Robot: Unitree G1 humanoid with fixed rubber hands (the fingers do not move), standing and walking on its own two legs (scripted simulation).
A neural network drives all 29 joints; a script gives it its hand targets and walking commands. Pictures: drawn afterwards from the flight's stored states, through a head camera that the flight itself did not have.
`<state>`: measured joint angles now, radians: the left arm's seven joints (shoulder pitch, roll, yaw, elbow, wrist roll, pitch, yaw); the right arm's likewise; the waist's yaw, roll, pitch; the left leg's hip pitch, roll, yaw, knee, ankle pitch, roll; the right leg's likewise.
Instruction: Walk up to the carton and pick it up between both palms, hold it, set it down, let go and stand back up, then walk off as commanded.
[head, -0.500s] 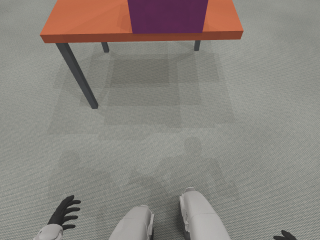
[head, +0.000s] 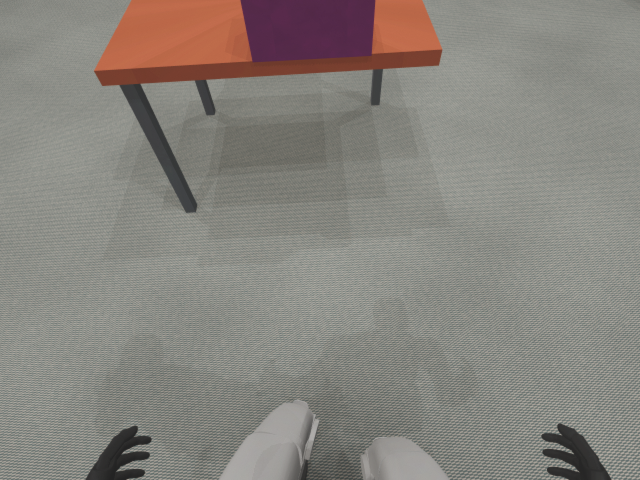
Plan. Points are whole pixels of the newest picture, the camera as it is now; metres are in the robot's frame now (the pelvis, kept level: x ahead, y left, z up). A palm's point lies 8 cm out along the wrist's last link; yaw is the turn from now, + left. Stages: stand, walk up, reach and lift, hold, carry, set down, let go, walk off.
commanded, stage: walk off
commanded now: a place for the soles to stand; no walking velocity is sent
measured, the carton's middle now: (309, 11) +1.14 +0.08 -0.02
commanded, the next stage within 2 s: stand in 0.78 s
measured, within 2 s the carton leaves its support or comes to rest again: neither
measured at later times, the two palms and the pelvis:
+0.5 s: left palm out of the picture +0.05 +0.31 -0.07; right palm out of the picture +0.04 -0.31 -0.09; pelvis -0.06 +0.00 +0.01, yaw +0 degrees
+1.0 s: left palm out of the picture +0.07 +0.31 -0.08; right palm out of the picture +0.06 -0.30 -0.08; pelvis -0.06 +0.02 +0.01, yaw +1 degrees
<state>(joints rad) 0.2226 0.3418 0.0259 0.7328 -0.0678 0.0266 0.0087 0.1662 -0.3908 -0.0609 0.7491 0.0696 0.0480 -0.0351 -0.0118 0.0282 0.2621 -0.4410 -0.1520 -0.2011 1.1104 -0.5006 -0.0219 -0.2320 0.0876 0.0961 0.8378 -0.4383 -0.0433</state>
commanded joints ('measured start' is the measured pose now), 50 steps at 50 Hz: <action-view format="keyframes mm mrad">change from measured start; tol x32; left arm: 1 -27 280 132 -63 90 -59 16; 50 -149 256 55 46 85 -86 0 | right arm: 1 57 -249 -82 -60 -93 -42 2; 50 -63 -196 -9 106 -74 -108 31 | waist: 1 52 -64 -223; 50 -18 -50 -310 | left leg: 1 -156 71 -8 33 -14 13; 8 290 152 134 -555 114 82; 12 59 451 -591 -841 -189 312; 22 -73 84 -4 -198 -59 58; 27 212 158 134 -510 120 68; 31 180 397 -495 -781 50 282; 40 113 143 92 -375 63 39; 50 180 221 -31 -597 281 90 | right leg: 1 153 -318 403 -353 229 -158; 12 -230 -50 42 176 -126 33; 18 157 -58 -18 -229 -44 9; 21 -51 -348 518 -624 -375 -99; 27 -46 -298 243 -337 212 -137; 31 -208 -52 15 -17 -120 25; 40 -107 -343 458 -524 -60 -142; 50 -21 -178 150 -335 273 -42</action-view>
